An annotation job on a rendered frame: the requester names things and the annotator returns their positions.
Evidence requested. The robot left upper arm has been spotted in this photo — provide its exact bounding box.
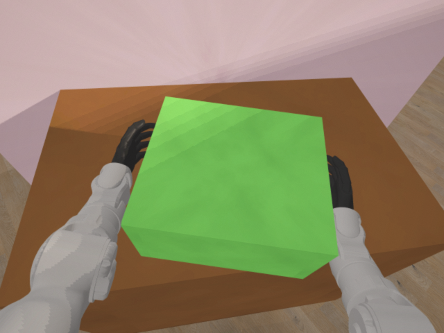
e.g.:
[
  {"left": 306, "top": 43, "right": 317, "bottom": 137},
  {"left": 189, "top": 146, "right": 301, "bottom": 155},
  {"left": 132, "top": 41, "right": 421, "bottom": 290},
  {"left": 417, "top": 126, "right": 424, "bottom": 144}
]
[{"left": 0, "top": 230, "right": 118, "bottom": 333}]

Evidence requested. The robot right upper arm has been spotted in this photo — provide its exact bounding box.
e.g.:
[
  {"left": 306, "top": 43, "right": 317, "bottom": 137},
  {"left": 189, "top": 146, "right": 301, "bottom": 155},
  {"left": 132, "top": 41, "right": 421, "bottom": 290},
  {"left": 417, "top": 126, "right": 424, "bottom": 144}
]
[{"left": 348, "top": 302, "right": 435, "bottom": 333}]

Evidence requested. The robot left hand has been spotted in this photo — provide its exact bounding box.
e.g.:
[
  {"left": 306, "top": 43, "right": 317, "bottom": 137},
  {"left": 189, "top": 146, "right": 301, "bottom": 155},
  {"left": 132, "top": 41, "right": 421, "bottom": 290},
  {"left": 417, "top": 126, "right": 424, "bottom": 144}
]
[{"left": 111, "top": 119, "right": 156, "bottom": 173}]

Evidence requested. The carton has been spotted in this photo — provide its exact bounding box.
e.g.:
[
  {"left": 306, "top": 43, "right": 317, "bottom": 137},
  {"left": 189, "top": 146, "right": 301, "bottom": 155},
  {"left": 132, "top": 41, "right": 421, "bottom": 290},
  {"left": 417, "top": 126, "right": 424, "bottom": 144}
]
[{"left": 121, "top": 96, "right": 339, "bottom": 279}]

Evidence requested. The robot left forearm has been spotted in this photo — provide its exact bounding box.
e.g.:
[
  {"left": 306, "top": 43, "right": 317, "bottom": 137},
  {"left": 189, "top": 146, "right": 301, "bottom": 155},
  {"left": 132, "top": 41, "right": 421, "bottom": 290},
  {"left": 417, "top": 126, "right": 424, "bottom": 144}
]
[{"left": 30, "top": 162, "right": 133, "bottom": 289}]

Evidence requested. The robot right hand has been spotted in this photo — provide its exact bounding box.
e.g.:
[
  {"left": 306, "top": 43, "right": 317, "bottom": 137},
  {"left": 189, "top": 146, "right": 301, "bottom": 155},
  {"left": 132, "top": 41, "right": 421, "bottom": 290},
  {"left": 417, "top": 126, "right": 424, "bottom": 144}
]
[{"left": 327, "top": 155, "right": 354, "bottom": 209}]

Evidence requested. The pedestal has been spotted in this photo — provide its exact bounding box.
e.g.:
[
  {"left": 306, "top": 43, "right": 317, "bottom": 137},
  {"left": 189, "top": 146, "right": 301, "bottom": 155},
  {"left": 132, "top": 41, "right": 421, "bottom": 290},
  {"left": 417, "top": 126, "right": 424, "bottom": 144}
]
[{"left": 0, "top": 78, "right": 444, "bottom": 333}]

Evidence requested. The robot right forearm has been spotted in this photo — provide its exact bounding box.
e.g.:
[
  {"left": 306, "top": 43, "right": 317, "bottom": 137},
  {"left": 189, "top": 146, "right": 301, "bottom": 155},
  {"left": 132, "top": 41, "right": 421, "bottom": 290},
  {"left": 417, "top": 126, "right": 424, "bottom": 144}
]
[{"left": 329, "top": 207, "right": 436, "bottom": 333}]

